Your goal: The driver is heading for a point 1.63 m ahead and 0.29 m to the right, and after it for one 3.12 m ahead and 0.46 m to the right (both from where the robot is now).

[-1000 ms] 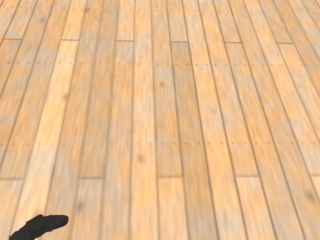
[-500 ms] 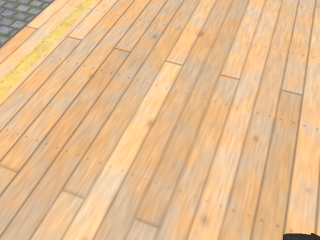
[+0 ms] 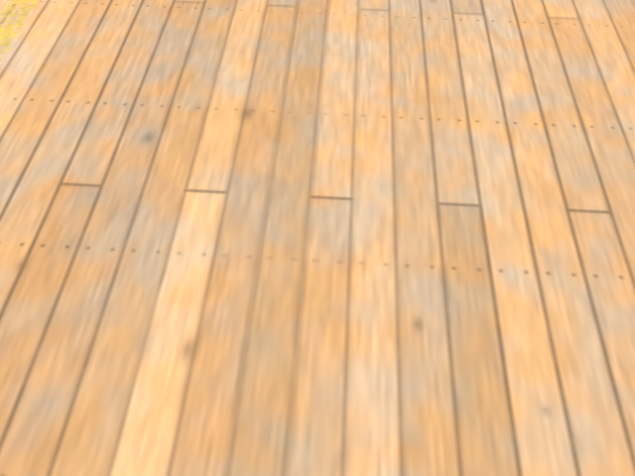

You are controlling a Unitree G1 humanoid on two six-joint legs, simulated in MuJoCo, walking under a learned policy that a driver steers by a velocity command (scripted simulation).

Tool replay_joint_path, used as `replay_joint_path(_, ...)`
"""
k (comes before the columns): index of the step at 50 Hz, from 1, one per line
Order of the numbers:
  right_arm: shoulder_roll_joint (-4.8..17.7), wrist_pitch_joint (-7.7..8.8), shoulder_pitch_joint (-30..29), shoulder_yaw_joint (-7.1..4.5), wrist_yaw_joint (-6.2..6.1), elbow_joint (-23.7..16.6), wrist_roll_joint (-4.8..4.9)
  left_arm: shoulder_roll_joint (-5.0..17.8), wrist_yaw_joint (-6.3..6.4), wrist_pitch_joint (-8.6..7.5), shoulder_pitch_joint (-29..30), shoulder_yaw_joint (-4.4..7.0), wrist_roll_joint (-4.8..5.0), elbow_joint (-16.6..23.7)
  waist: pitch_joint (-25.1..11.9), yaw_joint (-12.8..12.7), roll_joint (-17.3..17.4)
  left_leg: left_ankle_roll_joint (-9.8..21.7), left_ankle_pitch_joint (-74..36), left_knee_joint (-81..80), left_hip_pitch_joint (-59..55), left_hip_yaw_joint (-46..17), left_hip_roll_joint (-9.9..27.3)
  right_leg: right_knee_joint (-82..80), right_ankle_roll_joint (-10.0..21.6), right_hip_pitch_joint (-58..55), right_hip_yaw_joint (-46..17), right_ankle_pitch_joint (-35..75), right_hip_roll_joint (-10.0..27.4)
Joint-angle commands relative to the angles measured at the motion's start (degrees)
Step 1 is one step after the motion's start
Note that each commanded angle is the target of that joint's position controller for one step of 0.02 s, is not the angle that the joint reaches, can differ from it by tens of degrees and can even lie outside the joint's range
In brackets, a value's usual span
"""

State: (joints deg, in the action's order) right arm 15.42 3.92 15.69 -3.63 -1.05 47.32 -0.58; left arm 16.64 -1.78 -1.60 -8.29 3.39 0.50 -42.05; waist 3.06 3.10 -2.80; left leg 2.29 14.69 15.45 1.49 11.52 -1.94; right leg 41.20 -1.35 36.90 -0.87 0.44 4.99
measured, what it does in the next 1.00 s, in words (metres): walks ahead, turning right: right foot, then left foot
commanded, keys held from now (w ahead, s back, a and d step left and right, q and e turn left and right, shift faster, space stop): e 0.62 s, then no key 0.38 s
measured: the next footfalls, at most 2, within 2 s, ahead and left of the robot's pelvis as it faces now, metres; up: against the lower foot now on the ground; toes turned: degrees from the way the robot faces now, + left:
right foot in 0.12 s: +0.21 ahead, -0.11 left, +0.00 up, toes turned -6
left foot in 0.56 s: +0.24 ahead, +0.11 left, +0.00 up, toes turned -26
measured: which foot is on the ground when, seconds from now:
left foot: down 0.00-0.12, up 0.14-0.54, down 0.56-1.00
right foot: up 0.00-0.10, down 0.12-0.58, up 0.60-0.92, down 0.94-1.00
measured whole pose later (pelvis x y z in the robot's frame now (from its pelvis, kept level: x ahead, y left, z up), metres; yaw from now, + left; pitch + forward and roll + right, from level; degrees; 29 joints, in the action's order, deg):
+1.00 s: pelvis +0.13 +0.01 -0.01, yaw -28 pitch +0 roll +0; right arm 15.3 0.4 10.5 -2.0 -0.4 44.7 -0.8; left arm 14.5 0.8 3.2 -10.3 2.5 -0.6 -37.6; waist 2.1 2.0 1.4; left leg -2.0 15.2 29.7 14.8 0.4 3.1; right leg 27.9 0.2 12.2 -2.3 -15.9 -1.2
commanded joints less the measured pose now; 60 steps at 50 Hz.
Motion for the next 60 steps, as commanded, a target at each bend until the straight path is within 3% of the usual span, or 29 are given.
replay_joint_path(1,10.63,-0.52,-3.40,-2.64,-0.91,-3.61,1.18,3.05,-1.46,-0.12,1.30,0.70,-0.21,5.42,-2.57,-1.68,6.56,6.61,-39.10,1.27,-0.02,-2.71,17.00,-4.19,1.70,-5.13,1.86,-0.96,-0.91)
replay_joint_path(3,11.50,-1.60,-4.60,-3.09,-1.38,-3.95,2.09,4.90,-2.03,0.14,-0.33,1.57,-0.52,6.20,-3.91,-3.24,7.45,5.46,-45.13,7.48,-2.04,-2.62,17.72,-5.43,3.70,-7.50,3.58,-6.78,-2.79)
replay_joint_path(5,10.65,-2.56,-5.67,-2.95,-1.78,-4.57,2.55,8.16,-1.64,-0.10,-9.22,3.47,-0.54,4.47,-8.57,-7.92,5.20,2.40,-45.91,23.26,-0.22,-0.62,14.13,-12.57,6.81,-19.26,5.51,-3.05,-7.02)
replay_joint_path(6,9.15,-2.27,-2.50,-2.29,-1.51,-4.93,1.05,12.90,-0.18,-0.11,-12.72,4.95,-0.65,4.45,-12.36,-8.81,-2.89,-1.70,-28.17,37.97,9.78,-0.05,9.57,-14.43,10.10,-31.89,-3.98,21.54,-1.47)
replay_joint_path(7,3.50,-1.86,3.81,-0.48,-0.50,-6.18,-2.32,17.86,0.84,0.28,-10.31,5.30,-1.19,6.16,-17.73,-2.41,-15.09,-6.17,25.32,58.34,30.37,-3.37,-0.91,-9.58,21.39,-48.29,-25.52,46.27,12.81)
replay_joint_path(8,7.05,-1.39,2.91,-0.61,0.50,-5.67,-0.75,14.79,0.35,0.09,-10.44,4.35,-1.58,8.30,-28.35,-5.95,-8.04,-5.91,26.40,65.54,33.34,-16.75,-2.02,-15.63,26.47,-50.27,-36.02,31.97,16.51)
replay_joint_path(9,9.47,-1.59,-2.52,-1.33,0.75,-6.74,1.43,12.11,0.06,-0.06,-6.91,3.79,-1.03,9.15,-22.33,-6.58,-2.52,-4.79,21.02,64.93,36.46,-17.94,0.43,-18.32,23.84,-45.38,-30.37,21.24,13.85)
replay_joint_path(11,8.80,-2.70,-6.10,-1.36,-0.46,-6.92,0.47,8.35,0.80,0.55,-1.93,2.71,0.63,9.24,-11.65,-4.00,2.68,-4.78,13.53,56.54,36.54,-17.26,3.93,-21.40,18.21,-31.87,-23.00,6.87,8.94)
replay_joint_path(12,9.01,-3.35,-5.82,-1.55,-0.79,-7.11,0.22,8.17,1.22,0.88,-0.64,2.62,0.12,9.57,-9.93,-2.50,0.95,-4.80,11.54,52.78,32.82,-17.40,4.33,-22.69,17.13,-26.10,-21.44,3.80,7.15)
replay_joint_path(15,6.79,-3.84,-4.33,-1.09,-1.18,-6.49,0.05,9.51,2.10,1.38,-0.17,3.22,-1.01,10.30,-10.28,-1.64,-2.14,-6.07,9.08,43.67,27.66,-16.02,2.32,-23.23,16.22,-21.35,-18.60,5.92,4.13)
replay_joint_path(22,6.36,-3.77,-8.12,-0.86,-0.92,-7.34,0.55,10.38,3.57,3.17,-0.05,3.79,-0.45,11.06,-10.10,-3.71,-5.35,-7.19,3.36,30.06,23.81,-17.40,0.78,-23.36,13.58,-19.16,-22.86,-13.59,1.77)
replay_joint_path(25,6.89,-2.70,-8.13,-1.17,-0.27,-7.66,0.90,10.06,3.37,3.72,-0.58,3.78,-0.30,11.23,-9.84,-4.24,-6.90,-5.95,4.38,23.16,21.50,-17.42,0.04,-21.65,12.90,-21.55,-26.64,-12.77,1.94)
replay_joint_path(27,7.01,-2.01,-5.18,-1.58,0.30,-6.83,1.06,9.69,3.49,4.20,0.45,3.64,0.34,11.54,-9.66,-2.29,-7.05,-4.25,-0.43,12.41,15.66,-16.17,-0.19,-19.00,11.19,-21.04,-27.35,-10.75,0.51)
replay_joint_path(28,8.57,-1.88,-3.39,-2.22,0.33,-6.35,0.69,8.69,3.61,4.36,-0.46,3.33,0.68,11.45,-9.66,-1.76,-5.37,-2.68,-4.15,6.67,10.39,-17.59,2.96,-16.24,8.93,-18.24,-25.81,-13.62,-1.78)
replay_joint_path(29,12.70,-2.19,-2.64,-3.12,0.03,-6.85,-0.44,5.58,3.48,4.40,-3.15,2.53,0.29,11.38,-10.54,-3.45,5.40,1.92,-5.71,2.95,4.50,-28.30,15.51,-4.51,5.45,-11.60,-18.53,-26.79,-7.25)
replay_joint_path(30,15.57,-2.72,-4.26,-3.70,0.11,-6.76,-2.37,7.27,3.33,3.71,-1.59,3.21,0.71,13.60,-6.13,-4.53,21.02,10.74,-13.43,-0.46,8.69,-41.50,23.74,7.83,2.40,-1.40,-7.30,-36.04,-14.70)
replay_joint_path(31,12.23,-2.47,-7.49,-2.94,-0.10,-8.79,-2.44,11.61,3.20,3.21,-3.27,4.51,-0.32,12.16,-5.88,-4.63,15.85,12.77,-16.09,0.53,10.25,-40.18,24.90,19.06,0.42,-1.68,-9.25,-34.10,-10.50)
replay_joint_path(32,9.30,-2.46,-9.96,-2.17,-0.45,-9.48,-1.55,12.28,3.10,3.44,-4.48,5.03,0.04,10.39,-5.74,-5.39,11.70,10.53,-17.19,2.20,10.54,-33.93,21.20,23.14,-0.42,-2.38,-8.94,-30.51,-10.28)
replay_joint_path(34,7.55,-2.65,-10.82,-1.52,-0.66,-9.66,0.19,8.91,3.57,4.52,-6.12,4.29,-0.24,8.46,-5.07,-5.02,9.53,8.25,-19.09,3.94,8.46,-27.17,16.66,28.92,-2.50,-1.16,-8.27,-26.07,-10.25)
replay_joint_path(37,7.44,-3.38,-7.83,-1.21,-0.87,-8.83,0.02,5.65,3.49,4.59,-2.79,2.90,0.51,9.63,-5.04,-2.99,11.04,9.36,-23.01,4.11,5.56,-22.17,14.44,24.05,-4.04,-1.99,-5.53,-24.22,-9.78)
replay_joint_path(41,9.06,-3.98,-7.11,-1.61,-0.66,-8.20,0.26,2.96,3.04,4.31,0.30,1.21,-0.08,10.71,-7.05,-1.27,14.31,9.77,-23.60,5.32,4.14,-20.45,14.97,5.72,-4.19,-11.77,-2.08,-26.22,-6.13)
replay_joint_path(45,9.86,-4.36,-6.47,-1.49,-0.02,-6.92,1.69,3.88,2.52,4.14,-3.26,1.45,0.12,8.34,-6.40,-2.63,13.90,8.87,-24.47,8.14,6.77,-20.78,14.81,-16.23,-1.72,-23.33,1.89,-14.57,-6.74)
replay_joint_path(46,8.83,-4.03,-4.46,-1.09,0.07,-5.88,2.08,4.38,2.51,4.06,-3.89,1.46,-0.23,7.81,-5.92,-2.95,12.30,6.50,-22.34,8.72,8.99,-20.28,13.82,-23.57,-0.01,-28.09,0.81,-7.83,-6.42)
replay_joint_path(47,7.52,-3.28,-2.56,-0.48,0.38,-5.39,1.10,6.65,2.88,4.06,-4.34,1.65,-0.61,8.27,-8.14,-2.15,8.15,2.49,-16.32,10.51,13.31,-18.90,12.23,-22.71,1.89,-35.57,-5.00,0.69,-1.69)
replay_joint_path(48,4.79,-2.23,-1.24,0.54,1.12,-6.13,-1.31,11.06,3.52,4.40,-4.44,2.35,-1.26,8.80,-10.85,0.29,-4.80,-1.68,-2.79,16.32,18.40,-13.63,7.08,-18.09,5.84,-40.21,-13.39,16.52,7.04)
replay_joint_path(49,3.88,-2.03,-3.75,0.89,0.86,-6.34,-1.10,6.72,2.87,3.98,-1.02,1.15,-1.86,8.26,-9.90,-0.27,-8.85,-4.20,3.80,12.38,14.63,-12.53,5.91,-18.87,10.66,-30.55,-14.03,8.51,8.48)
replay_joint_path(50,6.09,-2.17,-6.18,0.55,0.64,-5.92,-1.07,4.02,2.24,3.30,1.24,0.50,-1.97,8.86,-7.51,-1.09,-5.12,-5.33,-0.89,11.68,12.16,-12.26,5.80,-19.60,9.29,-28.39,-11.92,-0.38,4.70)
replay_joint_path(52,6.92,-2.74,-7.42,0.23,0.34,-4.85,-0.66,4.32,2.02,2.44,-0.19,0.42,-2.18,7.74,-5.36,-2.48,-3.91,-5.58,-5.58,11.55,11.25,-11.66,5.32,-19.78,5.78,-26.41,-9.23,-6.32,0.97)
replay_joint_path(60,6.35,-3.03,-4.83,0.27,-0.16,-0.78,-0.25,3.60,2.39,1.81,-1.08,-0.15,-1.58,5.27,-2.57,-1.95,0.31,-5.48,-7.54,9.24,8.96,-11.92,5.77,-19.57,4.61,-23.95,-8.08,-8.08,-0.70)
